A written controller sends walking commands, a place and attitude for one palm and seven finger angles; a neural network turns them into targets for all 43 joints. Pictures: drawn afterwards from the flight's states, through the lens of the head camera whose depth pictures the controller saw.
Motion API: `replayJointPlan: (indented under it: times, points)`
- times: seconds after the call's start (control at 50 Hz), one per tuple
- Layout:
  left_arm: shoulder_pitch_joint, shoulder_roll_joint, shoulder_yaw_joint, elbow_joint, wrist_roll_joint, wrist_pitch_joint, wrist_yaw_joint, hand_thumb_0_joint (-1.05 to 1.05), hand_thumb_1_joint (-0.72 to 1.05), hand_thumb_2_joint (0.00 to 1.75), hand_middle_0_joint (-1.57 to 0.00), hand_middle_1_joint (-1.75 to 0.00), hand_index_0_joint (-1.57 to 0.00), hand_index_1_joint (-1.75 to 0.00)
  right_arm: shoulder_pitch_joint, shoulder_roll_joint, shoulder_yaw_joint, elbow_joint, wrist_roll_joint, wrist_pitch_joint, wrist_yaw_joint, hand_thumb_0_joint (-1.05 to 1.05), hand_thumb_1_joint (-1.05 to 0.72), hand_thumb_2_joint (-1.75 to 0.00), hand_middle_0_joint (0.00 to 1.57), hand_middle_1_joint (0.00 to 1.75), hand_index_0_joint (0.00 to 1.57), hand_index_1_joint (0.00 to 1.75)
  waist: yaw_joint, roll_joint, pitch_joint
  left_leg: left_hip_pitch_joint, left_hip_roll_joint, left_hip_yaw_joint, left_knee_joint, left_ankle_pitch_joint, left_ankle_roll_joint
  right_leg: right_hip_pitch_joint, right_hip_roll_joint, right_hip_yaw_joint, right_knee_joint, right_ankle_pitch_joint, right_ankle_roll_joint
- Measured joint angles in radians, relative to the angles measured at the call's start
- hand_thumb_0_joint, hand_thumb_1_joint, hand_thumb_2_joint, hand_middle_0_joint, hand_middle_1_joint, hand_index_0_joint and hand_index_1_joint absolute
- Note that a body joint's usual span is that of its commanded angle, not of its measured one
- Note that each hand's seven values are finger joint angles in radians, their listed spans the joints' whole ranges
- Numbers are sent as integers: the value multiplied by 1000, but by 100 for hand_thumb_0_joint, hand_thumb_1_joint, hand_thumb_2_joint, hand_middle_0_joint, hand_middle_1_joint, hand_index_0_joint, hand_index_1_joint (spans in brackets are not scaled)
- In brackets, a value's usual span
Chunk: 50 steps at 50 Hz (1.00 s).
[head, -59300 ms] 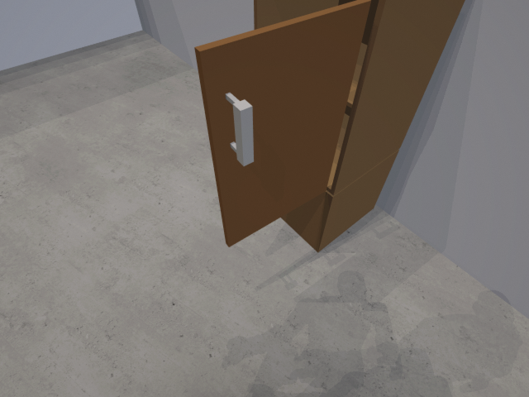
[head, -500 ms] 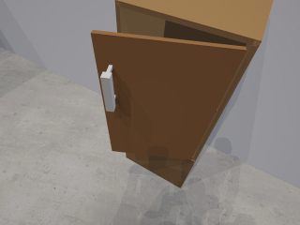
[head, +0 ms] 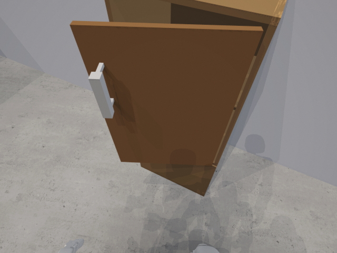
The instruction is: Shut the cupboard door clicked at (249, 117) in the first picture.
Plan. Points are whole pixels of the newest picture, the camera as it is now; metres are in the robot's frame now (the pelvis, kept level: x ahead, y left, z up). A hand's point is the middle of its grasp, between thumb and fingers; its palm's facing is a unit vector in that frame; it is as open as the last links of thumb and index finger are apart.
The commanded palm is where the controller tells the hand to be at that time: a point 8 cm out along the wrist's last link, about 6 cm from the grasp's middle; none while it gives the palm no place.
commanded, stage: come to a stop and stand still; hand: left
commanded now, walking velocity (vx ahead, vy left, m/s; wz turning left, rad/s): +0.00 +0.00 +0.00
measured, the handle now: (104, 91) +0.47 +0.19 +0.11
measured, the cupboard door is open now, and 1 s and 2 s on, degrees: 24 24 24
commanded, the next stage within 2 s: look again from close up in 0.58 s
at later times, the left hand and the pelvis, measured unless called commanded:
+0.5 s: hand out of the picture +0.00 +0.19 -0.15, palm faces +0.00 -0.97 -0.25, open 7.3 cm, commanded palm none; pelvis -0.04 +0.00 +0.01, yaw +0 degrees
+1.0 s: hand out of the picture +0.01 +0.17 -0.15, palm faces +0.04 -0.97 -0.22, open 7.3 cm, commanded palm none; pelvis +0.00 +0.00 +0.02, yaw +1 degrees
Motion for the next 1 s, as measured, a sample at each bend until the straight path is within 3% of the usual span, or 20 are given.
replayJointPlan:
  times: [0.04, 0.08, 0.14, 0.2, 0.28, 0.32, 0.44, 0.58, 1.0]
  points:
    - [-12, -29, -19, 15, 2, -4, -1, 1, 91, 90, -19, -29, -20, -30, -8, -28, -7, -13, 0, 20, 2, 0, -91, -90, 20, 30, 20, 30, -9, 65, 9, -51, 25, -60, 128, -96, 0, -8, 31, -27, 52, -65, 21]
    - [-6, -58, -43, 20, 10, 12, -8, 1, 91, 90, -19, -29, -20, -30, -10, -49, -17, -29, -4, 29, 7, 0, -91, -90, 20, 30, 20, 30, -27, 118, 1, -65, 30, -88, 132, -85, 5, -11, 50, -47, 72, -93, 33]
    - [21, -63, -45, 37, 6, 41, -9, 1, 91, 90, -19, -29, -20, -30, 7, -31, -6, -47, -9, 18, 17, 0, -91, -90, 20, 30, 20, 30, -34, 69, -26, -38, 7, -51, 101, -14, 16, -26, 37, -3, 116, -133, 31]
    - [34, -82, -52, 56, 1, 66, -12, 1, 91, 90, -20, -29, -20, -30, 54, -23, 5, -59, -19, -3, 11, 0, -91, -90, 20, 30, 20, 30, -37, 73, -64, -25, 10, -44, 47, -1, 19, -35, 57, 0, 147, -244, 14]
    - [46, -81, -47, 45, -7, 30, -23, 1, 92, 90, -20, -30, -20, -30, 68, -13, 21, -38, -13, 6, 7, 0, -91, -90, 20, 30, 20, 30, -8, 62, -66, -27, -5, -30, -11, 48, 10, 3, 65, 17, 34, -93, -1]
    - [53, -86, -50, 54, -9, 20, -24, 0, 93, 90, -20, -30, -20, -30, 65, -20, 20, -26, -10, 14, 7, 0, -91, -90, 20, 30, 20, 30, -9, 79, -55, -23, -7, -43, -32, 62, 10, 9, 63, 7, 16, -55, 0]
    - [98, -81, -49, 82, -5, 32, -23, 0, 92, 90, -20, -30, -20, -30, 86, -32, 14, -10, -15, 11, 12, 0, -91, -90, 20, 30, 20, 30, -17, 94, -70, -19, -10, -66, -112, 109, 17, 18, 64, -9, -54, -74, -1]
    - [118, -84, -44, 116, -5, 27, -28, 1, 91, 90, -20, -30, -20, -30, 112, -30, 20, 32, -13, 0, 7, 0, -91, -90, 19, 30, 20, 30, -2, 85, -68, 7, -10, -73, -172, 149, 10, 46, 70, -6, -114, -31, 0]
    - [125, -101, -54, 185, -5, -1, -20, 2, 92, 90, -20, -30, -20, -30, 65, -1, 37, 75, -3, -27, -1, 0, -91, -90, 19, 30, 20, 30, 11, 79, -77, 56, -5, -93, -219, 122, 0, 97, 75, -20, -157, -28, 0]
